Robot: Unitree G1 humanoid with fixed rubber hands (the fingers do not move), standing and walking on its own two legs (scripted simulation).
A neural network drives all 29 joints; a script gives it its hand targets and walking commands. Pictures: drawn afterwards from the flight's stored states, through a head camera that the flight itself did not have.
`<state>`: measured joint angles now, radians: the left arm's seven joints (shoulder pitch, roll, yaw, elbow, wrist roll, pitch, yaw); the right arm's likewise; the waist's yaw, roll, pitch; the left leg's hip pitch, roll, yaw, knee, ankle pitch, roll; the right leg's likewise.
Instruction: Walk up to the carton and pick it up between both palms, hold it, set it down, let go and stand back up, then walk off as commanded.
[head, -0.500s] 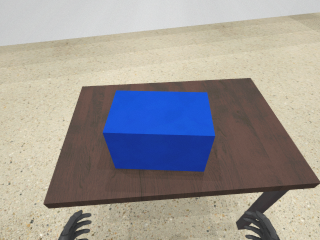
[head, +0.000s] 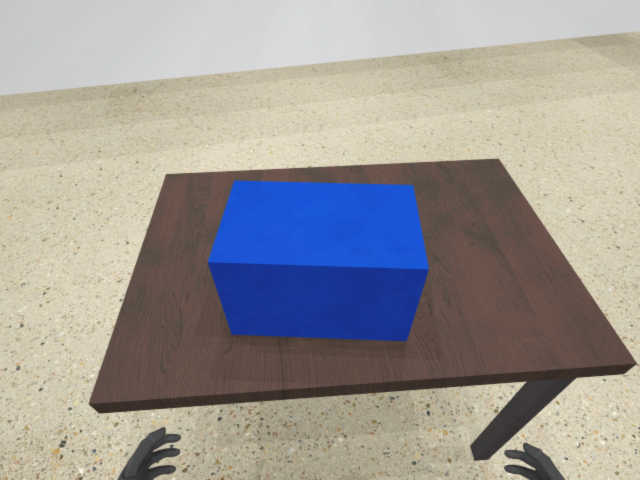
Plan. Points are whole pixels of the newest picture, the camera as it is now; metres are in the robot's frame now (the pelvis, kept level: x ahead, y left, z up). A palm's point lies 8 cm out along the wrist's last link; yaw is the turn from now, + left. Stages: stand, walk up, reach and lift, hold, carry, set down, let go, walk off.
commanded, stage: stand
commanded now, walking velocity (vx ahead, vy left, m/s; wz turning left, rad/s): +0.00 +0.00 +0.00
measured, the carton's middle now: (320, 261) +0.48 +0.03 -0.02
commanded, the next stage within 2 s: walk off in 1.32 s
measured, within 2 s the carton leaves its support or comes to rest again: neither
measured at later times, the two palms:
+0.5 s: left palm out of the picture +0.12 +0.27 -0.08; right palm out of the picture +0.11 -0.25 -0.08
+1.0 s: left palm out of the picture +0.11 +0.27 -0.08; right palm out of the picture +0.11 -0.25 -0.08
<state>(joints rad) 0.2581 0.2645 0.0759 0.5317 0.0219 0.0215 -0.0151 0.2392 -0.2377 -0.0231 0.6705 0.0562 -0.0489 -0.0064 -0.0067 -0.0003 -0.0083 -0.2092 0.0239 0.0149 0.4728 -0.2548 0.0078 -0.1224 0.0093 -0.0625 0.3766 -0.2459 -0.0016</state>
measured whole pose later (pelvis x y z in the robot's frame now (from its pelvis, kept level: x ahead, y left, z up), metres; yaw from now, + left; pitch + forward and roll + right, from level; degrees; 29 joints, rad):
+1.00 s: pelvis -0.02 +0.00 +0.00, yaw +0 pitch -2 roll -2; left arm 0.26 0.26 0.08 0.63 0.02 -0.01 -0.02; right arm 0.24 -0.25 -0.03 0.67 0.05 -0.04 -0.01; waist -0.01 0.02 -0.01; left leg -0.21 0.02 0.01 0.47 -0.23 0.01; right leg -0.12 0.01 -0.06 0.38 -0.22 0.00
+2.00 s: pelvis -0.11 -0.06 -0.03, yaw -1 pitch -5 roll +3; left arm 0.26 0.29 0.08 0.65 0.02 0.03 0.00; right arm 0.18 -0.32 -0.09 0.67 0.05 0.07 -0.02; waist -0.01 0.04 0.21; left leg -0.45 -0.06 -0.05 1.09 -0.52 0.02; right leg -0.28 0.02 -0.06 0.75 -0.39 -0.09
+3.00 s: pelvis -0.39 +0.03 -0.04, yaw -1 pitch -2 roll -2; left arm 0.17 0.37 0.08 0.65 0.02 0.08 0.02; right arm 0.23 -0.38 -0.04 0.68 0.04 0.01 -0.02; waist -0.01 -0.09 0.23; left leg -0.50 -0.07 -0.04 0.77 -0.22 0.06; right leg -0.38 0.08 0.03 1.15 -0.46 -0.04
